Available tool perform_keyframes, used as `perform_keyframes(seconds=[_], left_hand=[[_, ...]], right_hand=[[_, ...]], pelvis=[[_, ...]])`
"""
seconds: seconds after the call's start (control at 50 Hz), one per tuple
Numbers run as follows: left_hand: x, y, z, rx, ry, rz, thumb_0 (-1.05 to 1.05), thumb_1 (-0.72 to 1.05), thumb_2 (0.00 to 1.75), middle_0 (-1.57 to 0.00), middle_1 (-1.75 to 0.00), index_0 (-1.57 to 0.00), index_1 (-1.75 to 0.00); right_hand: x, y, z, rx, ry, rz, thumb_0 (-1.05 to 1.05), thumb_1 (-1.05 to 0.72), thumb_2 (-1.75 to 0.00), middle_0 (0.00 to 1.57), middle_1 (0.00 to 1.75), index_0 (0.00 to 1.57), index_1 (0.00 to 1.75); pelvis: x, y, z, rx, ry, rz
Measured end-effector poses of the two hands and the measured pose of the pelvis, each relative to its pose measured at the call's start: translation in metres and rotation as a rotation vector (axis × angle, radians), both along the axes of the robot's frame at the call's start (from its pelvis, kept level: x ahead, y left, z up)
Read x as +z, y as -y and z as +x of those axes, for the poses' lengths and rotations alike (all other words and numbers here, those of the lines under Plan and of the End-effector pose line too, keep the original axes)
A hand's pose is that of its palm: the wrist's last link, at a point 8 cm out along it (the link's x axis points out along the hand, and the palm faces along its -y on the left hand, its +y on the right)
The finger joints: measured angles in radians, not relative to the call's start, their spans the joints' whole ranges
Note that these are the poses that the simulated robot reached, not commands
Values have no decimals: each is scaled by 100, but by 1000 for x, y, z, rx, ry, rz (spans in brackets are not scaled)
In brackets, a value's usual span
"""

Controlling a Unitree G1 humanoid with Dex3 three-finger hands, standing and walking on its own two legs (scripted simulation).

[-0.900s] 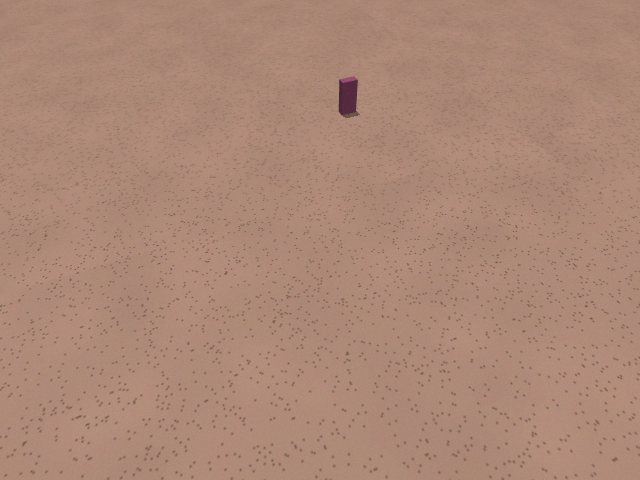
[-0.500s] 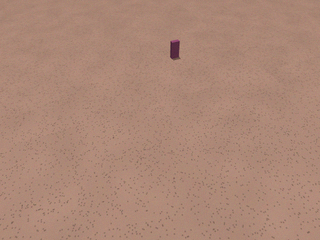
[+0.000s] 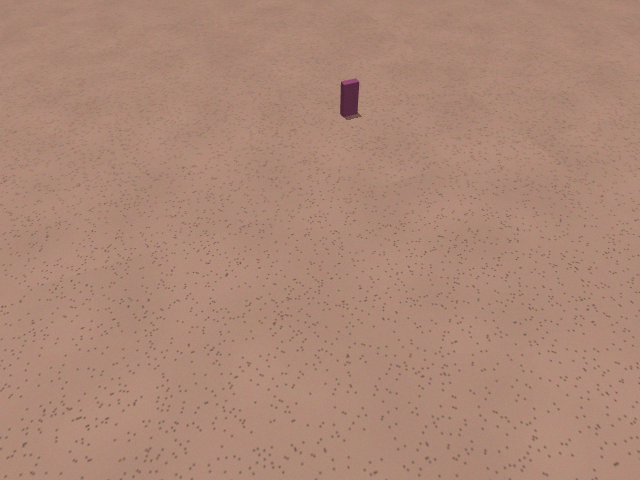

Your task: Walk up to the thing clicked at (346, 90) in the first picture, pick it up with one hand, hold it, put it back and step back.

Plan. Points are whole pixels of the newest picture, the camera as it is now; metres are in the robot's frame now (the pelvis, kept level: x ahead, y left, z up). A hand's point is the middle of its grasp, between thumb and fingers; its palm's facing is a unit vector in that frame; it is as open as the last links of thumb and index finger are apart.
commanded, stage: stand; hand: left
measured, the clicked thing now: (349, 98) +2.12 -0.15 -0.68
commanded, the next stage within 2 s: walk up in 0.22 s
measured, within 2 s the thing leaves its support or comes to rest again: neither
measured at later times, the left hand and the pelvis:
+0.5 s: hand (165, 460) +0.18 +0.24 -0.13, palm faces -0.13 -0.91 -0.41, open 7.4 cm; pelvis +0.06 -0.05 -0.01, yaw -5 degrees
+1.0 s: hand (239, 354) +0.35 +0.17 -0.18, palm faces -0.10 -0.93 -0.34, open 7.4 cm; pelvis +0.32 -0.11 -0.03, yaw -7 degrees
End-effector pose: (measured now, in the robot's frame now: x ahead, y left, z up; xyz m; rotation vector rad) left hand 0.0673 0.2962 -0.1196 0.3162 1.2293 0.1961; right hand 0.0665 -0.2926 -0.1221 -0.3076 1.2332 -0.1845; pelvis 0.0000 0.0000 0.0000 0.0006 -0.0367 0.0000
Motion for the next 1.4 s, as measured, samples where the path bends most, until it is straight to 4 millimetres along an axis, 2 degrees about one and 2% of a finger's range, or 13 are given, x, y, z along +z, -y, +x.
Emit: perform_keyframes(seconds=[0.24, 0.32, 0.42, 0.52, 0.62, 0.76, 0.86, 0.96, 1.06, 1.12, 1.22, 1.32, 1.4], left_hand=[[1, -1, 1, -1, -9, -1, 1, 90, 90, -21, -30, -20, -30], [3, -8, 12, -30, 3, -4, 1, 90, 90, -21, -30, -20, -30], [15, -5, 58, -104, 26, 36, 1, 90, 90, -21, -30, -20, -30], [29, 20, 122, -160, 113, 73, 1, 91, 90, -20, -30, -20, -30], [26, 51, 157, -136, 203, 111, 1, 91, 90, -20, -30, -20, -30], [24, 84, 161, -82, 85, 57, 1, 90, 90, -21, -30, -20, -30], [11, 92, 192, -72, 15, 28, 1, 90, 90, -21, -30, -21, -30], [-11, 88, 254, -72, -20, 6, 1, 90, 90, -21, -30, -21, -30], [-30, 83, 338, -92, -54, 10, 1, 90, 90, -21, -30, -20, -30], [-19, 94, 400, -158, -29, 6, 1, 91, 90, -21, -30, -20, -30], [7, 113, 518, -238, 118, 4, 1, 91, 90, -21, -30, -20, -30], [27, 143, 622, -311, 225, 27, 1, 91, 90, -20, -30, -20, -30], [26, 168, 686, -314, 269, 72, 1, 91, 90, -20, -30, -20, -30]], right_hand=[[-1, 2, 1, -2, -9, 6, 1, -90, -90, 20, 30, 20, 30], [4, 16, 5, -22, 65, 7, 1, -90, -90, 20, 30, 21, 30], [8, 54, -4, -88, 85, -31, 1, -90, -90, 21, 30, 21, 30], [-2, 105, 0, -137, 32, -50, 1, -90, -90, 21, 30, 21, 30], [-21, 147, 49, -125, 17, -63, 1, -90, -90, 20, 30, 20, 30], [10, 149, 167, -42, 175, 3, 1, -91, -90, 20, 30, 20, 30], [21, 150, 238, -5, 195, 6, 1, -90, -90, 20, 30, 20, 30], [19, 150, 316, 20, 172, -27, 1, -90, -90, 20, 30, 20, 30], [15, 141, 389, 16, 208, -62, 1, -90, -90, 20, 30, 20, 30], [22, 139, 402, -51, 231, -52, 1, -90, -90, 20, 30, 20, 30], [21, 149, 402, -145, 154, -43, 1, -90, -90, 20, 30, 21, 30], [2, 175, 418, -188, 68, -23, 1, -90, -90, 21, 30, 21, 30], [-29, 208, 457, -209, 48, -5, 1, -90, -90, 21, 30, 21, 30]], pelvis=[[0, 1, 5, -2, -11, 1], [-4, 4, 16, -42, -34, 22], [-7, 24, 35, -74, -25, 30], [-15, 58, 71, -101, -9, 32], [-31, 92, 109, -95, 4, -17], [-8, 112, 170, -125, 15, -21], [-8, 120, 224, -132, 1, -34], [-21, 117, 293, -124, -24, -45], [-31, 109, 362, -132, -32, 22], [-21, 110, 398, -146, -29, 4], [-11, 123, 459, -156, -7, 23], [-17, 147, 518, -166, 7, 42], [-37, 178, 574, -162, 11, 45]])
